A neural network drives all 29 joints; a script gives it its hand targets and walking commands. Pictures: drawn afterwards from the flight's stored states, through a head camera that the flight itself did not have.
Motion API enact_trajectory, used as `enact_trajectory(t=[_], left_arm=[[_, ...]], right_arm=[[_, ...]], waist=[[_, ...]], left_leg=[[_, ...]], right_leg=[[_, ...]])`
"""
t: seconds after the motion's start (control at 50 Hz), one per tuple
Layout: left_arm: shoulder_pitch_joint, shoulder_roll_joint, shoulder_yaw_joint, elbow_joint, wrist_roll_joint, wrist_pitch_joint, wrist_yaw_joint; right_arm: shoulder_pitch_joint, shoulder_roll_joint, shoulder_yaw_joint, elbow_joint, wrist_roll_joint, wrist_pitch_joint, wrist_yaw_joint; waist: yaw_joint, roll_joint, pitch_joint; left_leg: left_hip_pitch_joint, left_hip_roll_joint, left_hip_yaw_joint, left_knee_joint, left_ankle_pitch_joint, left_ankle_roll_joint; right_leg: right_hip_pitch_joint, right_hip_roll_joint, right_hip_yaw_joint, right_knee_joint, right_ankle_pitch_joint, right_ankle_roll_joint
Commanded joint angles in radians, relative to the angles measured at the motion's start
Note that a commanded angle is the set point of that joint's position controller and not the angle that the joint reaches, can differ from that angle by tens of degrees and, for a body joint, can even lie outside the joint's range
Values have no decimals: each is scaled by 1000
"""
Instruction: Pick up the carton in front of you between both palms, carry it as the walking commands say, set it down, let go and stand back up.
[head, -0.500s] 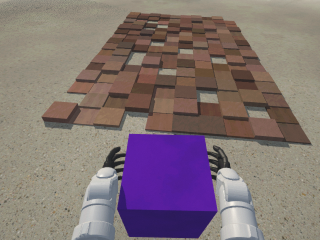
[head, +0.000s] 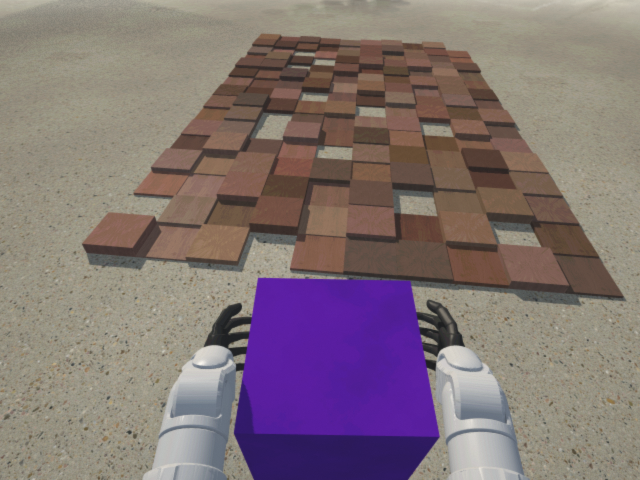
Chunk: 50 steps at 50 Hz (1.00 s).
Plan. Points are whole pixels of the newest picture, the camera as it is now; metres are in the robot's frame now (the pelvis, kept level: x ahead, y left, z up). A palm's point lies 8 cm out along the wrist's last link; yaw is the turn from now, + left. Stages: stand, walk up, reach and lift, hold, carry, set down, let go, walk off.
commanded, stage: reach and lift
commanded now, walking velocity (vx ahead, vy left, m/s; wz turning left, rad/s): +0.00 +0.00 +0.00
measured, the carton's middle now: (331, 388) +0.29 +0.00 -0.05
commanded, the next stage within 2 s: hold in 0.16 s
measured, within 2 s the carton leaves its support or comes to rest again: neither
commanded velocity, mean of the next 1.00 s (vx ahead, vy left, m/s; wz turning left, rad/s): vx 0.19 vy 0.00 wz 0.00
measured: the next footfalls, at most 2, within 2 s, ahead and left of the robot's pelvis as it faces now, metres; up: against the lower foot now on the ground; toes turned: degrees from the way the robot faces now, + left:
left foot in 1.04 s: +0.13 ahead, +0.10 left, +0.00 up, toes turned +9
right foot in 1.34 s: +0.37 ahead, -0.13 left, +0.00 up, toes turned -11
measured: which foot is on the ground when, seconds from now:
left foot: down 0.00-0.84, up 0.86-1.00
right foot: down 0.00-1.00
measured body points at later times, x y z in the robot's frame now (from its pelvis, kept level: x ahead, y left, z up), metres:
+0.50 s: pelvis -0.01 +0.00 +0.00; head -0.06 +0.00 +0.45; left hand +0.29 +0.15 +0.04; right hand +0.29 -0.15 +0.05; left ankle +0.01 +0.13 -0.75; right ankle +0.00 -0.13 -0.75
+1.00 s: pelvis +0.06 -0.01 +0.00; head +0.03 -0.02 +0.45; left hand +0.35 +0.14 +0.08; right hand +0.36 -0.16 +0.08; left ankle +0.06 +0.10 -0.73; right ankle +0.00 -0.14 -0.75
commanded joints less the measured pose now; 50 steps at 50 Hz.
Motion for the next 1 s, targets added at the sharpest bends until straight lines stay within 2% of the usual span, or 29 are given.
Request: enact_trajectory(t=[0.0,0.14,0.24,0.36,0.62,0.64,0.66,0.68,0.7,0.74,0.76,0.78,0.8,0.82,0.84,0.86,0.88,0.9,0.92,0.96,0.98], left_arm=[[-514,-933,-538,-89,-266,-48,-262],[-524,-928,-547,-111,-273,-29,-264],[-533,-928,-597,-182,-305,6,-260],[-542,-890,-527,-122,-266,40,-262],[-641,-928,-517,-83,-265,27,-273],[-648,-935,-540,-105,-281,32,-270],[-656,-923,-531,-116,-283,34,-268],[-661,-924,-547,-135,-290,37,-263],[-674,-932,-568,-161,-300,42,-260],[-672,-938,-612,-214,-327,62,-248],[-673,-939,-634,-241,-347,78,-242],[-679,-940,-658,-278,-370,97,-235],[-682,-940,-678,-307,-389,120,-226],[-675,-932,-693,-328,-402,147,-214],[-648,-911,-699,-344,-409,175,-200],[-605,-888,-698,-354,-411,204,-183],[-584,-871,-700,-390,-415,231,-164],[-563,-852,-704,-440,-421,258,-143],[-537,-842,-717,-487,-434,285,-126],[-493,-829,-750,-567,-458,332,-103],[-464,-829,-770,-606,-473,354,-96]], right_arm=[[-389,962,528,8,240,0,253],[-399,964,536,-11,248,19,252],[-404,965,583,-83,280,55,246],[-421,928,519,-26,246,88,249],[-522,949,506,8,242,72,263],[-530,945,528,-5,255,76,260],[-514,935,510,-13,254,78,255],[-517,935,526,-38,266,81,249],[-520,938,541,-59,276,86,242],[-522,936,579,-126,297,107,225],[-515,935,603,-158,310,124,216],[-518,936,634,-197,326,145,206],[-525,935,665,-235,344,170,195],[-533,931,693,-273,363,199,183],[-540,926,719,-308,380,229,171],[-533,912,736,-326,392,260,157],[-547,904,759,-360,420,287,145],[-533,897,780,-391,447,313,135],[-498,885,796,-418,468,337,124],[-427,874,821,-479,498,379,101],[-383,874,830,-515,507,399,90]], waist=[[-1,3,-245],[0,1,-232],[-3,-1,-259],[2,0,-139],[-1,4,-180],[4,39,-191],[3,44,-206],[1,53,-183],[-3,94,-180],[-3,153,-221],[-3,169,-256],[-2,150,-271],[-2,116,-272],[2,22,-251],[15,-170,-233],[24,-259,-183],[25,-220,-156],[27,-180,-170],[28,-151,-209],[28,-159,-269],[21,-155,-296]], left_leg=[[86,-64,62,-39,245,-8],[85,-65,64,-45,218,-7],[113,-65,62,-55,248,-8],[71,-59,71,-77,106,-3],[74,-53,74,-64,58,-3],[-51,118,25,-10,-147,11],[-100,117,-28,-52,-359,26],[-142,120,-37,-71,-529,35],[-164,149,-65,-83,-561,53],[-135,202,-115,-115,-514,74],[-129,218,-114,-107,-483,87],[-152,210,-82,-84,-479,87],[-204,180,-28,-43,-481,70],[-281,131,53,68,-449,39],[-409,67,165,293,-367,-2],[-562,40,225,394,-308,-18],[-594,88,190,399,-306,-9],[-564,100,191,352,-297,-2],[-511,86,218,291,-266,-2],[-375,26,292,155,-159,-6],[-262,7,332,59,-94,-7]], right_leg=[[66,66,-69,-37,270,9],[73,64,-68,-44,254,11],[109,64,-64,-52,298,15],[64,57,-71,-79,139,8],[50,57,-79,-64,82,1],[-67,-96,-41,18,-118,-8],[-80,-78,-35,23,-305,-12],[-144,-63,-49,41,-437,-13],[-161,-40,-102,110,-394,-6],[-209,-5,-183,220,-240,3],[-192,0,-210,206,-208,4],[-152,-1,-220,148,-210,-2],[-94,-8,-207,74,-231,-8],[-53,-81,-96,-16,-315,-29],[9,-240,148,-140,-476,-85],[67,-351,334,-217,-517,-146],[60,-385,365,-231,-438,-187],[54,-375,303,-207,-323,-195],[60,-338,195,-173,-222,-179],[53,-265,40,-104,-76,-142],[22,-235,-32,-41,-47,-124]])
